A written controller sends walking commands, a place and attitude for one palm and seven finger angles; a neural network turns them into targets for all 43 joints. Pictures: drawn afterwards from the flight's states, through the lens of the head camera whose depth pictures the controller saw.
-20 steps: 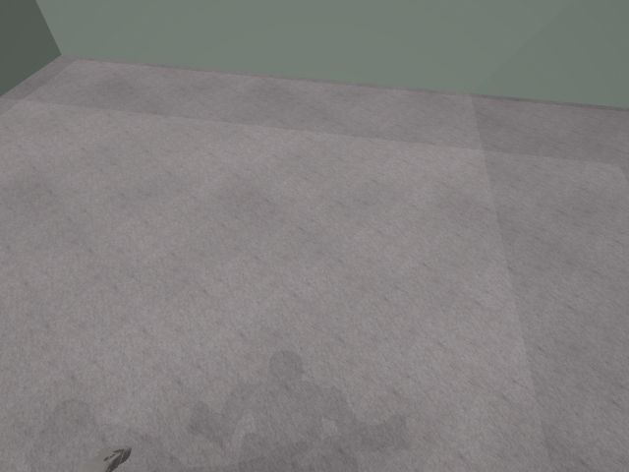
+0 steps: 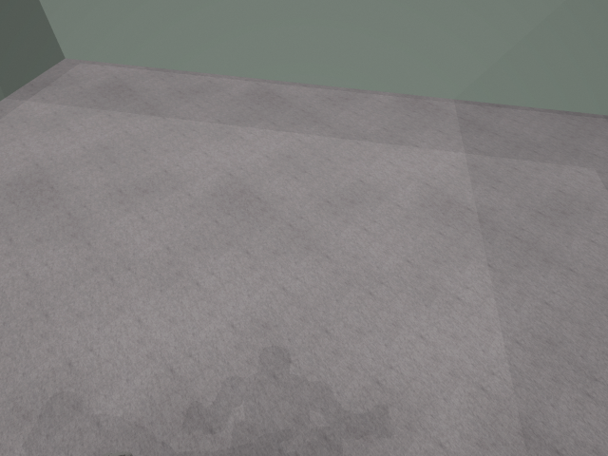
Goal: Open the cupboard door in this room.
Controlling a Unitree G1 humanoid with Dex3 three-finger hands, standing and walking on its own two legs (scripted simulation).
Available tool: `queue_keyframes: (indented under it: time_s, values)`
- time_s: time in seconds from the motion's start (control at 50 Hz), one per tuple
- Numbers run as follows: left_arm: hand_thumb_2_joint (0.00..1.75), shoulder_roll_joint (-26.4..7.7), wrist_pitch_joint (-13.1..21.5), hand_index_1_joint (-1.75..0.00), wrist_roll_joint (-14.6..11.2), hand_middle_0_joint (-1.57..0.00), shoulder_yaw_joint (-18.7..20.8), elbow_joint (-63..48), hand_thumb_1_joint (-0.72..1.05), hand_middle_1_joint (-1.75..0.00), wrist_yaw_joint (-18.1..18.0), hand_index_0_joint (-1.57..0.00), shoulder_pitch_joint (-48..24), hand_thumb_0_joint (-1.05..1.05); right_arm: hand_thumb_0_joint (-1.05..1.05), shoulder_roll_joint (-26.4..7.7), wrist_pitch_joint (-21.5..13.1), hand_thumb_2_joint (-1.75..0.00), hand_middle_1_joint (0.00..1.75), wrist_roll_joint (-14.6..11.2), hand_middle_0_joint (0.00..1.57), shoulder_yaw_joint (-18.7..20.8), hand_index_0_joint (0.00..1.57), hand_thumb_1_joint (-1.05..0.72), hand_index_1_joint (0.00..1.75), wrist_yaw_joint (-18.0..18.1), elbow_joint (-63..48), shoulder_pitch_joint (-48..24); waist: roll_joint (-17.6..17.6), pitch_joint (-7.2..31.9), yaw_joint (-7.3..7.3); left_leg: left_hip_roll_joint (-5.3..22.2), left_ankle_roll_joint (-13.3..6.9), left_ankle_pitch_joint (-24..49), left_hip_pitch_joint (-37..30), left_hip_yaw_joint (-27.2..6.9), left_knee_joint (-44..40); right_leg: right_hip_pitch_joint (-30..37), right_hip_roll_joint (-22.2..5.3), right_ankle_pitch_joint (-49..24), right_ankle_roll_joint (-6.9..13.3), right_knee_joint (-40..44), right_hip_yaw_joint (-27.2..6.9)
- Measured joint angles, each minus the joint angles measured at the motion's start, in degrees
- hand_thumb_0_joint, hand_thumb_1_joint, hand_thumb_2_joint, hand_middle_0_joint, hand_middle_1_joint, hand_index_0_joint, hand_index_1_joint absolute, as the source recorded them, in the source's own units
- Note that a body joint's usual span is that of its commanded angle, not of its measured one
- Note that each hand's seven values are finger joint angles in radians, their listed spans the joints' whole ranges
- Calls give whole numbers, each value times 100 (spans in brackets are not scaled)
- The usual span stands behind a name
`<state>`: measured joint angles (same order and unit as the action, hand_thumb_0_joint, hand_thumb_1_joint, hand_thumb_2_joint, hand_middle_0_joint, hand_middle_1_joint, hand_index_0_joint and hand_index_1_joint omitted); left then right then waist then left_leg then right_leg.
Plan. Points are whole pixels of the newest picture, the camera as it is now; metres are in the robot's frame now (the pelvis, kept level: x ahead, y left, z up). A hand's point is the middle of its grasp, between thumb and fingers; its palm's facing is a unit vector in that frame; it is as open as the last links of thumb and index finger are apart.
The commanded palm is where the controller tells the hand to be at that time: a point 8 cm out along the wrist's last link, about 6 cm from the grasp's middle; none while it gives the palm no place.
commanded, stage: stand and wait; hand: left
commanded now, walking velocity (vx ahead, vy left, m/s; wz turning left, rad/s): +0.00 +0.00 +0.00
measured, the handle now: out of the picture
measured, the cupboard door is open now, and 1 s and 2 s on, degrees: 0 0 0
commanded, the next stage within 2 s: turn or walk to find it in 0.50 s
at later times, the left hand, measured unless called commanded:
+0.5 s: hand out of the picture +0.05 +0.24 -0.15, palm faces -0.03 -0.94 -0.34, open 7.4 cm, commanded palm none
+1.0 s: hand out of the picture +0.00 +0.22 -0.18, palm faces +0.10 -0.97 -0.24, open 7.4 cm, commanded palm none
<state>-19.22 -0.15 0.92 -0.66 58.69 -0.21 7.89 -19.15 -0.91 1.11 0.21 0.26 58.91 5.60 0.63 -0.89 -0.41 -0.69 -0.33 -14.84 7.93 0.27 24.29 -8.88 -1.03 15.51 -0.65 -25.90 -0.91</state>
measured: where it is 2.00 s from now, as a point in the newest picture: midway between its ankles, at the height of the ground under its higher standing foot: outside the picture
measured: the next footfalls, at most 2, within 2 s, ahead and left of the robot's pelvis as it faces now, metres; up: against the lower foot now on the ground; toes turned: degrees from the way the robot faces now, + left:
right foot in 1.20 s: -0.02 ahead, -0.13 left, +0.00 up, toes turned +14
left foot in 1.64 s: -0.11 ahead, +0.10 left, +0.00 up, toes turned +31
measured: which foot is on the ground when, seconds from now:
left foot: down 0.00-1.00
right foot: down 0.00-0.88, up 0.90-1.00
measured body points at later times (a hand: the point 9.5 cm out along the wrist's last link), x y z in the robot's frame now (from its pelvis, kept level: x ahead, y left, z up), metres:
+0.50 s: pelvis -0.03 -0.01 +0.00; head -0.03 -0.01 +0.45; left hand +0.05 +0.29 -0.13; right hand +0.04 -0.31 -0.13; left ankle -0.02 +0.12 -0.74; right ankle -0.02 -0.13 -0.74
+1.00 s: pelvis -0.04 +0.01 -0.01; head -0.01 +0.03 +0.44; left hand -0.01 +0.27 -0.16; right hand +0.02 -0.23 -0.15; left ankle -0.02 +0.12 -0.74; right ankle -0.06 -0.13 -0.70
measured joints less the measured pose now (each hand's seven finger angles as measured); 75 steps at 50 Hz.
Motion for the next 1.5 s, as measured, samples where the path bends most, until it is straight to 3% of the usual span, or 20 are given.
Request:
queue_keyframes:
  time_s: [0.5,0.66,0.8,0.88,0.96,1.02,1.14,1.2,1.22,1.28,1.36,1.42,1.5]
  values:
    - [90,-39,31,-30,2,-20,-2,366,90,-30,36,-20,5,1,1,-79,4,-90,30,-25,20,-17,21,-90,30,-41,490,253,-63,-48,49,76,68,418,14,-24,-328,-10,74,-425,59,340,25]
    - [90,30,-31,-30,6,-20,38,263,90,-30,-18,-20,-17,1,1,-33,82,-90,30,-13,20,9,20,-90,30,-45,404,332,-65,-55,93,41,73,376,288,-145,-85,-206,37,-355,48,150,146]
    - [90,334,-164,-30,20,-20,46,-9,90,-30,-88,-20,140,1,1,283,260,-90,30,-7,20,33,20,-91,30,-71,180,549,-69,-119,91,-49,34,84,849,-362,656,-554,-42,-102,16,-335,367]
    - [90,447,-243,-30,29,-20,60,-126,90,-30,-100,-20,273,1,1,540,291,-90,30,-5,20,57,20,-91,30,-100,47,674,96,-181,94,-212,-66,-68,1036,-391,984,-751,-206,126,-73,-761,400]
    - [90,479,-309,-30,19,-20,127,-198,90,-30,-134,-20,237,1,1,810,226,-90,30,10,20,62,20,-90,30,-69,-113,767,186,-268,132,-311,-137,72,1105,-501,859,-1212,-107,1120,-99,-2088,208]
    - [90,536,-285,-30,5,-20,178,-280,91,-30,-141,-20,167,1,1,892,221,-90,30,15,20,84,20,-90,30,-18,-187,811,76,-296,158,-313,-130,319,1103,-692,559,-1401,12,1312,-128,-2718,142]
    - [90,652,-219,-30,-42,-20,224,-494,91,-30,-142,-20,69,1,1,791,282,-90,30,40,20,218,21,-90,30,19,-298,816,-190,-247,223,-361,4,640,1203,-1066,281,-1023,106,1194,-171,-1794,29]
    - [90,662,-158,-30,-48,-20,243,-604,91,-30,-147,-20,92,1,1,691,341,-90,30,22,20,301,21,-90,30,-4,-359,830,-222,-166,208,-477,129,658,1356,-1199,419,-539,98,581,-141,-668,34]
    - [90,688,-119,-30,-22,-20,253,-613,91,-30,-159,-20,110,1,1,634,366,-90,30,2,20,339,21,-90,30,-16,-367,818,-291,-167,193,-461,136,486,1458,-1207,643,-461,124,260,-26,-477,100]
    - [90,760,-91,-30,32,-20,209,-631,91,-30,-174,-20,267,1,1,496,456,-90,30,32,20,458,20,-90,30,-30,-334,816,-357,-124,175,-455,183,-668,1958,-847,2209,-362,43,319,171,-543,302]
    - [90,790,-86,-30,44,-20,197,-585,90,-30,-176,-20,542,1,1,369,491,-90,30,32,20,531,20,-91,30,-97,-310,817,-270,-49,164,-243,267,-510,2301,-422,3851,-137,-118,263,185,-276,476]
    - [90,805,-54,-30,50,-20,186,-556,90,-30,-170,-20,666,1,1,330,498,-90,30,25,19,529,20,-91,30,-102,-295,830,-204,-63,173,-41,358,-382,2248,-281,4203,-76,-212,250,173,-217,669]
    - [90,840,-10,-30,84,-20,170,-539,90,-30,-160,-20,800,1,1,345,558,-90,30,16,19,481,20,-91,30,-95,-225,733,-107,-150,88,150,420,-638,1922,-125,3754,-127,-333,297,123,-282,883]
